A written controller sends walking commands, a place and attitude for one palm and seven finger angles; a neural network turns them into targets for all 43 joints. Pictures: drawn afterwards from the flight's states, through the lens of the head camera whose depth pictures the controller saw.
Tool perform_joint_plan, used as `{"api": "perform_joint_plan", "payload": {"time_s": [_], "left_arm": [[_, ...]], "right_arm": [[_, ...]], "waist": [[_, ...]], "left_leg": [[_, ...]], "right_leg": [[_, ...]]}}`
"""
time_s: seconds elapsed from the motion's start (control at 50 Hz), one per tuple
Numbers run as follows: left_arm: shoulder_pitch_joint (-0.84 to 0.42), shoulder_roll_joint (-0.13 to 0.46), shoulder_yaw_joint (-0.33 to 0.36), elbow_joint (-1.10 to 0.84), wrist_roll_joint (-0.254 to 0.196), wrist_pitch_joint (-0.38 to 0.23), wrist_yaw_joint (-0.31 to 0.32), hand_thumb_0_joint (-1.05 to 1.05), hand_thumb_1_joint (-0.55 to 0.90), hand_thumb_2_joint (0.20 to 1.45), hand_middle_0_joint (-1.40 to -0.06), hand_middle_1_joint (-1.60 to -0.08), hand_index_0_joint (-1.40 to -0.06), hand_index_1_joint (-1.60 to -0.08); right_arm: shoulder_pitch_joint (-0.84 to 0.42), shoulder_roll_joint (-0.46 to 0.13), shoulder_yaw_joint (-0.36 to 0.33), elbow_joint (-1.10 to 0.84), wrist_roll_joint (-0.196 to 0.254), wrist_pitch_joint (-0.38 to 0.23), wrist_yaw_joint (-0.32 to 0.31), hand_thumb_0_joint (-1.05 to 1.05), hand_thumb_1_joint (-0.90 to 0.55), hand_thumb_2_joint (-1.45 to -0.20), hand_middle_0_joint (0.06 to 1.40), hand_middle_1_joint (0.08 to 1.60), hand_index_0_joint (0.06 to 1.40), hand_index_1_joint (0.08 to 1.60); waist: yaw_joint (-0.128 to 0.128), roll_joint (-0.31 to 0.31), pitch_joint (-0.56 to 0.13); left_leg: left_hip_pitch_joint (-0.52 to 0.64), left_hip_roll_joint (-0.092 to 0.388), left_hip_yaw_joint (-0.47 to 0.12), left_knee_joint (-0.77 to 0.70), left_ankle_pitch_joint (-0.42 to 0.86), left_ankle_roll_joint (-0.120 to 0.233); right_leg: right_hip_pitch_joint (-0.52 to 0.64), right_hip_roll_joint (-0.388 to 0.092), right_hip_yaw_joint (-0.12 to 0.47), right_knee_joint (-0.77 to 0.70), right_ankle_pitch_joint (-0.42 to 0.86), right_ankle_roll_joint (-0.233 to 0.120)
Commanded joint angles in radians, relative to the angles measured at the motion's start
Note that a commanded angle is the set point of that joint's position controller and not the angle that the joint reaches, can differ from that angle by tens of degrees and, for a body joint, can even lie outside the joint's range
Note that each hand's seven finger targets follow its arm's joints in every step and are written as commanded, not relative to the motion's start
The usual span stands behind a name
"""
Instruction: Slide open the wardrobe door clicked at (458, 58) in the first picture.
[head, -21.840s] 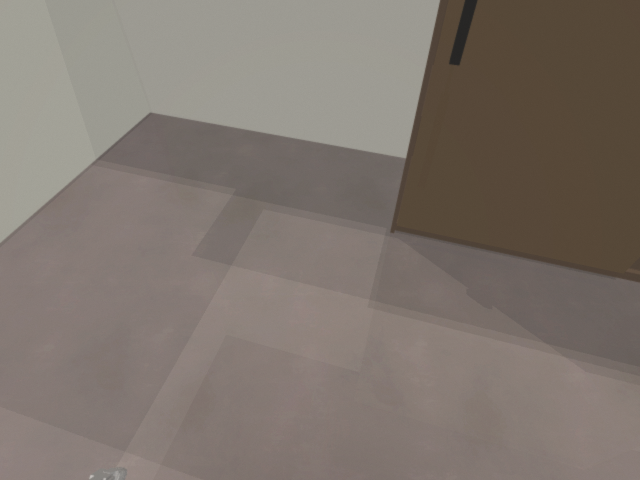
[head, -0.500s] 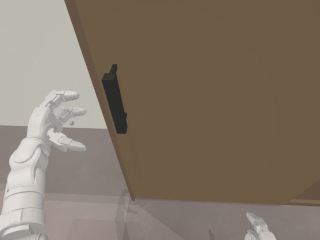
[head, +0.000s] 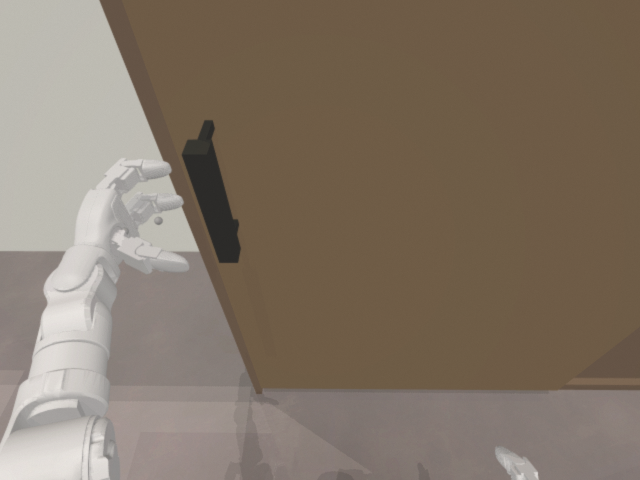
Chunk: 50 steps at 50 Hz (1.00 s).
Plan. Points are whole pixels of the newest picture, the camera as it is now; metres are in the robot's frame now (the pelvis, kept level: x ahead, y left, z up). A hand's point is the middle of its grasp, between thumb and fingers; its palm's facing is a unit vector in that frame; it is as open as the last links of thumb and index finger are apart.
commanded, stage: move the hooked fingers beside the handle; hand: left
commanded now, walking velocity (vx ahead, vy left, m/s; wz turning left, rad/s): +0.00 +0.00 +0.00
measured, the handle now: (219, 196) +0.45 +0.16 +0.12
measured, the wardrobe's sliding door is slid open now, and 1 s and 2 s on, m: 0.00 0.00 0.00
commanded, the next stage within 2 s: feel for the door with the fingertips in 0.74 s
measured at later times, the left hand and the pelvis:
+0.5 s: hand (150, 227) +0.38 +0.23 +0.12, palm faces +0.04 -1.00 +0.01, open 14.0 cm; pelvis +0.00 +0.00 +0.00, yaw +0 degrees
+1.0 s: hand (152, 229) +0.38 +0.22 +0.12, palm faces +0.03 -1.00 +0.01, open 14.0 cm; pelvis +0.00 +0.00 +0.00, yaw +0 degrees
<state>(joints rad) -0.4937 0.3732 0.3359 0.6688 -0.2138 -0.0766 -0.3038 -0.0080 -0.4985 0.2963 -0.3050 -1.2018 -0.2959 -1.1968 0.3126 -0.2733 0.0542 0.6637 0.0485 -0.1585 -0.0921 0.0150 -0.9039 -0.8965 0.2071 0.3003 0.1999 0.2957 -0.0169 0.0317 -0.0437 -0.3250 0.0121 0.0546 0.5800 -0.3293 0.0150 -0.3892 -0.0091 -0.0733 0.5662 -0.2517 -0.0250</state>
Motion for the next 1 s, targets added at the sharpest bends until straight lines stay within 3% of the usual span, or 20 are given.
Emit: {"api": "perform_joint_plan", "payload": {"time_s": [0.0,0.02,0.04,0.08,0.1,0.14,0.18,0.22,0.24,0.3,0.32,0.42,0.46,0.52,0.56,0.58,0.78,0.8,0.86,0.98], "left_arm": [[-0.348,0.288,0.093,-0.216,-0.019,-0.095,0.005,0.0,-0.5,0.3,-0.3,-1.2,-0.3,-1.2],[-0.337,0.284,0.089,-0.205,-0.021,-0.095,-0.001,0.0,-0.5,0.3,-0.3,-1.2,-0.3,-1.2],[-0.326,0.297,0.097,-0.197,-0.024,-0.097,-0.006,0.0,-0.5,0.3,-0.3,-1.2,-0.3,-1.2],[-0.289,0.281,0.097,-0.208,-0.029,-0.092,-0.016,0.0,-0.5,0.3,-0.3,-1.2,-0.3,-1.2],[-0.305,0.259,0.075,-0.217,-0.033,-0.087,-0.022,0.0,-0.5,0.3,-0.3,-1.2,-0.3,-1.2],[-0.318,0.293,0.095,-0.21,-0.033,-0.083,-0.023,0.0,-0.5,0.3,-0.3,-1.2,-0.3,-1.2],[-0.329,0.306,0.108,-0.247,-0.035,-0.089,-0.026,0.0,-0.5,0.3,-0.3,-1.2,-0.3,-1.2],[-0.351,0.264,0.074,-0.3,-0.039,-0.1,-0.03,0.0,-0.5,0.3,-0.3,-1.2,-0.3,-1.2],[-0.34,0.284,0.085,-0.297,-0.039,-0.102,-0.028,0.0,-0.5,0.3,-0.3,-1.2,-0.3,-1.2],[-0.373,0.229,0.031,-0.274,-0.044,-0.094,-0.033,0.0,-0.5,0.3,-0.3,-1.2,-0.3,-1.2],[-0.375,0.245,0.049,-0.252,-0.042,-0.089,-0.029,0.0,-0.5,0.3,-0.3,-1.2,-0.3,-1.2],[-0.322,0.277,0.085,-0.239,-0.036,-0.077,-0.021,0.0,-0.5,0.3,-0.3,-1.2,-0.3,-1.2],[-0.347,0.278,0.08,-0.23,-0.035,-0.082,-0.02,0.0,-0.5,0.3,-0.3,-1.2,-0.3,-1.2],[-0.403,0.238,0.033,-0.272,-0.029,-0.093,-0.021,0.0,-0.5,0.3,-0.3,-1.2,-0.3,-1.2],[-0.386,0.242,0.042,-0.259,-0.032,-0.091,-0.013,0.0,-0.5,0.3,-0.3,-1.2,-0.3,-1.2],[-0.402,0.208,0.014,-0.253,-0.038,-0.089,-0.014,0.0,-0.5,0.3,-0.3,-1.2,-0.3,-1.2],[-0.327,0.25,0.07,-0.27,-0.029,-0.081,0.007,0.0,-0.5,0.3,-0.3,-1.2,-0.3,-1.2],[-0.314,0.276,0.094,-0.27,-0.029,-0.082,0.007,0.0,-0.5,0.3,-0.3,-1.2,-0.3,-1.2],[-0.316,0.216,0.042,-0.285,-0.037,-0.081,-0.006,0.0,-0.5,0.3,-0.3,-1.2,-0.3,-1.2],[-0.323,0.166,-0.004,-0.31,-0.045,-0.068,-0.007,0.0,-0.5,0.3,-0.3,-1.2,-0.3,-1.2]], "right_arm": [[-0.006,-0.132,-0.063,-0.139,0.004,-0.04,0.001,0.0,-0.9,-0.9,0.2,0.3,0.2,0.3],[-0.004,-0.133,-0.06,-0.14,0.004,-0.038,0.002,0.0,-0.9,-0.9,0.2,0.3,0.2,0.3],[0.001,-0.138,-0.065,-0.141,0.006,-0.033,0.004,0.0,-0.9,-0.9,0.2,0.3,0.2,0.3],[-0.004,-0.136,-0.066,-0.15,0.008,-0.032,0.006,0.0,-0.9,-0.9,0.2,0.3,0.2,0.3],[-0.007,-0.135,-0.063,-0.152,0.009,-0.032,0.006,0.0,-0.9,-0.9,0.2,0.3,0.2,0.3],[0.001,-0.144,-0.067,-0.149,0.01,-0.028,0.003,0.0,-0.9,-0.9,0.2,0.3,0.2,0.3],[0.0,-0.14,-0.069,-0.153,0.008,-0.029,0.001,0.0,-0.9,-0.9,0.2,0.3,0.2,0.3],[-0.002,-0.131,-0.068,-0.156,0.007,-0.035,0.001,0.0,-0.9,-0.9,0.2,0.3,0.2,0.3],[0.002,-0.136,-0.07,-0.154,0.006,-0.034,0.0,0.0,-0.9,-0.9,0.2,0.3,0.2,0.3],[-0.006,-0.133,-0.062,-0.144,0.011,-0.038,-0.004,0.0,-0.9,-0.9,0.2,0.3,0.2,0.3],[0.001,-0.136,-0.066,-0.135,0.01,-0.039,-0.006,0.0,-0.9,-0.9,0.2,0.3,0.2,0.3],[-0.01,-0.135,-0.062,-0.148,0.006,-0.035,-0.001,0.0,-0.9,-0.9,0.2,0.3,0.2,0.3],[-0.012,-0.137,-0.06,-0.15,0.007,-0.03,0.001,0.0,-0.9,-0.9,0.2,0.3,0.2,0.3],[-0.017,-0.129,-0.058,-0.154,0.007,-0.034,0.001,0.0,-0.9,-0.9,0.2,0.3,0.2,0.3],[-0.016,-0.132,-0.06,-0.156,0.007,-0.032,0.0,0.0,-0.9,-0.9,0.2,0.3,0.2,0.3],[-0.018,-0.129,-0.058,-0.152,0.007,-0.033,0.0,0.0,-0.9,-0.9,0.2,0.3,0.2,0.3],[-0.021,-0.128,-0.059,-0.162,0.003,-0.021,0.008,0.0,-0.9,-0.9,0.2,0.3,0.2,0.3],[-0.021,-0.13,-0.06,-0.162,0.002,-0.021,0.006,0.0,-0.9,-0.9,0.2,0.3,0.2,0.3],[-0.025,-0.127,-0.059,-0.165,0.005,-0.024,0.005,0.0,-0.9,-0.9,0.2,0.3,0.2,0.3],[-0.027,-0.126,-0.061,-0.155,0.007,-0.032,0.004,0.0,-0.9,-0.9,0.2,0.3,0.2,0.3]], "waist": [[0.023,0.022,-0.317],[0.018,0.016,-0.301],[0.014,-0.04,-0.292],[0.022,-0.01,-0.279],[0.014,0.009,-0.269],[0.007,-0.027,-0.254],[0.009,-0.004,-0.285],[0.004,0.038,-0.307],[0.003,0.004,-0.305],[-0.015,0.031,-0.251],[-0.015,-0.001,-0.25],[0.013,0.004,-0.277],[0.0,-0.027,-0.259],[-0.005,0.051,-0.279],[-0.005,0.004,-0.284],[-0.014,-0.002,-0.272],[0.011,-0.024,-0.284],[0.022,-0.006,-0.288],[0.005,-0.005,-0.271],[-0.003,0.005,-0.255]], "left_leg": [[0.014,-0.002,-0.037,-0.075,0.273,0.01],[0.002,-0.003,-0.034,-0.076,0.264,0.01],[-0.01,0.002,-0.036,-0.076,0.27,0.014],[-0.008,-0.001,-0.029,-0.077,0.277,0.015],[-0.009,-0.002,-0.026,-0.078,0.254,0.014],[-0.024,0.002,-0.031,-0.075,0.239,0.017],[-0.013,-0.002,-0.03,-0.074,0.239,0.017],[0.024,-0.003,-0.031,-0.07,0.263,0.016],[0.019,0.002,-0.033,-0.066,0.272,0.017],[0.015,-0.002,-0.039,-0.074,0.223,0.014],[0.015,0.0,-0.045,-0.075,0.215,0.014],[-0.007,-0.004,-0.043,-0.072,0.23,0.012],[-0.019,-0.001,-0.042,-0.071,0.225,0.014],[0.022,-0.003,-0.048,-0.068,0.235,0.008],[0.019,0.001,-0.049,-0.065,0.238,0.011],[0.017,0.0,-0.048,-0.066,0.227,0.011],[-0.005,0.001,-0.042,-0.073,0.261,0.009],[-0.007,0.002,-0.043,-0.075,0.262,0.008],[0.006,0.003,-0.039,-0.072,0.266,0.01],[0.017,0.002,-0.046,-0.074,0.236,0.007]], "right_leg": [[0.235,0.0,0.066,-0.031,0.303,-0.009],[0.233,0.0,0.065,-0.031,0.304,-0.007],[0.246,0.0,0.062,-0.031,0.314,-0.004],[0.234,0.002,0.063,-0.029,0.327,-0.005],[0.217,0.001,0.065,-0.034,0.308,-0.003],[0.214,0.002,0.065,-0.036,0.291,-0.003],[0.223,0.004,0.068,-0.033,0.292,-0.003],[0.215,0.006,0.067,-0.034,0.308,-0.006],[0.223,0.007,0.065,-0.031,0.314,-0.004],[0.171,0.008,0.06,-0.041,0.265,-0.005],[0.164,0.009,0.055,-0.044,0.249,-0.005],[0.2,0.003,0.061,-0.032,0.267,-0.008],[0.195,0.003,0.06,-0.032,0.269,-0.004],[0.167,0.006,0.056,-0.029,0.257,-0.011],[0.171,0.008,0.057,-0.029,0.261,-0.007],[0.164,0.008,0.056,-0.033,0.256,-0.005],[0.213,0.006,0.058,-0.026,0.299,-0.005],[0.218,0.006,0.06,-0.024,0.298,-0.009],[0.203,0.007,0.06,-0.03,0.302,-0.007],[0.167,0.009,0.053,-0.037,0.262,-0.007]]}}
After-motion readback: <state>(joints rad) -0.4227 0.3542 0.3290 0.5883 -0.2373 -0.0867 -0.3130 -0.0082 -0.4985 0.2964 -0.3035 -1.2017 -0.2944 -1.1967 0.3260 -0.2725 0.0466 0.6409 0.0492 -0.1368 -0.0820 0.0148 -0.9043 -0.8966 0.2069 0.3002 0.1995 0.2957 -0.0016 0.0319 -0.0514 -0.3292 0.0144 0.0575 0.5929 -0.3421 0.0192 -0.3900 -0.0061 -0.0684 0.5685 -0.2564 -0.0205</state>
